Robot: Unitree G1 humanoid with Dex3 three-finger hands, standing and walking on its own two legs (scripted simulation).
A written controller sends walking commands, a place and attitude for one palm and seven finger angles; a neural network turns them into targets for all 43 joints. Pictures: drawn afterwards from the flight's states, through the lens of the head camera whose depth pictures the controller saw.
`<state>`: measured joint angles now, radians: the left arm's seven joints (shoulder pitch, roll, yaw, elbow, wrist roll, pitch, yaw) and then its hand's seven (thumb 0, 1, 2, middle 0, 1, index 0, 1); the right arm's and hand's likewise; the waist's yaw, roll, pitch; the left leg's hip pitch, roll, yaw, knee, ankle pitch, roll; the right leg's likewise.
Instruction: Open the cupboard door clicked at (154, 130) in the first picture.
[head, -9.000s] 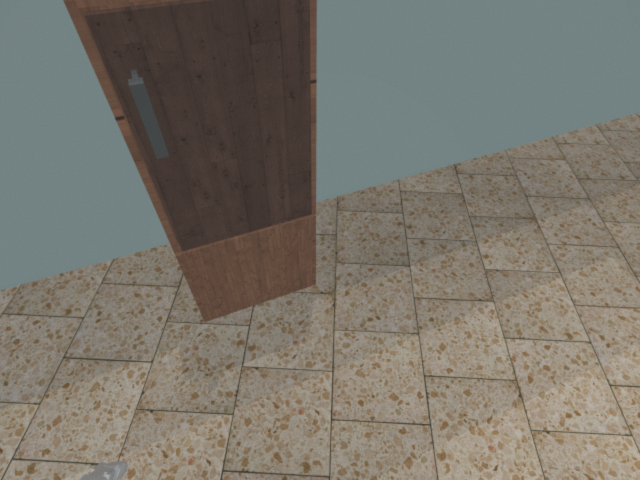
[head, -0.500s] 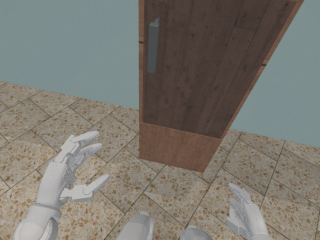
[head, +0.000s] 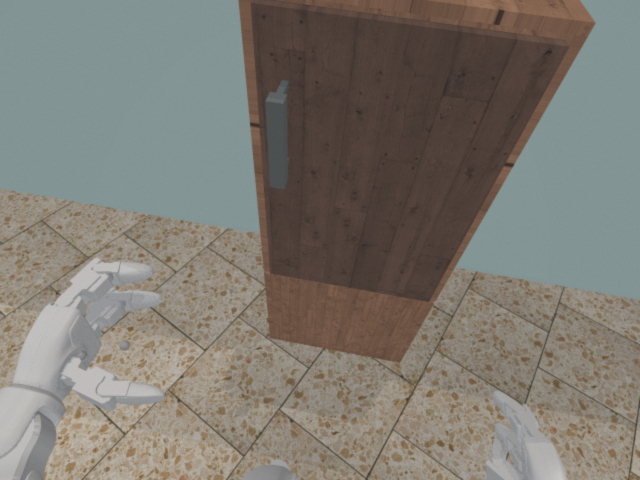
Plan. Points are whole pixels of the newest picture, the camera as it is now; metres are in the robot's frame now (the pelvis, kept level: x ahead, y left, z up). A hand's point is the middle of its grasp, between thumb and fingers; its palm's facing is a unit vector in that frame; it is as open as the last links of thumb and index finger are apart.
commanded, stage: raise the hand with hooked fingers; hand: left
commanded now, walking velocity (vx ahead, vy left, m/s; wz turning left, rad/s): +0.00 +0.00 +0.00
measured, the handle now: (281, 136) +0.57 +0.10 +0.11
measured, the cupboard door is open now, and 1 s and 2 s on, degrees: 0 0 0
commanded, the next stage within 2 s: move the hooked fingers beside the handle in 0.94 s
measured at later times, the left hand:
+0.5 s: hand (115, 248) +0.32 +0.25 +0.13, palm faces -0.07 -1.00 -0.06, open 14.0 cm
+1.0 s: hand (115, 263) +0.30 +0.25 +0.13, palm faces -0.06 -1.00 -0.05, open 14.0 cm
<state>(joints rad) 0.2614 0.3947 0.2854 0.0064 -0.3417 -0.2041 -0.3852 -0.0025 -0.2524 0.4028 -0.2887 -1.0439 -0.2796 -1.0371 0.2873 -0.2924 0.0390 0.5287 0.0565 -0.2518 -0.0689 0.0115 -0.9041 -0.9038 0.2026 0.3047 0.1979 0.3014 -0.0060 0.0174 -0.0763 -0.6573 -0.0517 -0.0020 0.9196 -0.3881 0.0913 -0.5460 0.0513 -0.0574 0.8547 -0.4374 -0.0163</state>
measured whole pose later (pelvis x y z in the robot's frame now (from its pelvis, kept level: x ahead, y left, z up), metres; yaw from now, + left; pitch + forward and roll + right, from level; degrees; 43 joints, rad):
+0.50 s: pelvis +0.03 -0.02 +0.02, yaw +0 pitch +7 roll -2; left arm -0.09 0.50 0.42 0.34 -0.38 -0.10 -0.57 -0.01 -0.50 0.30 -0.30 -1.20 -0.30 -1.19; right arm 0.26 -0.29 0.06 0.54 0.07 -0.17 -0.08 0.01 -0.90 -0.90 0.20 0.30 0.20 0.30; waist 0.01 0.04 -0.08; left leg -0.53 -0.04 -0.01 0.78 -0.37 0.06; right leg -0.42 0.06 -0.06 0.71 -0.41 -0.05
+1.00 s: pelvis +0.01 -0.02 +0.02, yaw +0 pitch +5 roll -2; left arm -0.08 0.48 0.42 0.40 -0.37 -0.14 -0.57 -0.01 -0.50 0.30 -0.31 -1.20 -0.30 -1.20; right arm 0.28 -0.29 0.06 0.55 0.07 -0.17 -0.08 0.01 -0.90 -0.90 0.20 0.30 0.20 0.30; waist 0.00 0.04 -0.08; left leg -0.50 -0.04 -0.01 0.74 -0.33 0.06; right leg -0.40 0.07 -0.05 0.69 -0.38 -0.05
